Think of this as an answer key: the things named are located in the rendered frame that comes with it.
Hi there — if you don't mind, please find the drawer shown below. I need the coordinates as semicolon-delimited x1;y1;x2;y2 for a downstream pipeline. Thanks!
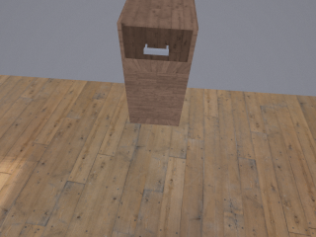
122;26;193;62

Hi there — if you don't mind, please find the cabinet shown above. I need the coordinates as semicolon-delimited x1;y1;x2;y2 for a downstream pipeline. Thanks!
117;0;198;126

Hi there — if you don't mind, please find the handle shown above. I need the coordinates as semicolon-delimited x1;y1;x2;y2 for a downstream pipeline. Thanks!
143;44;169;56

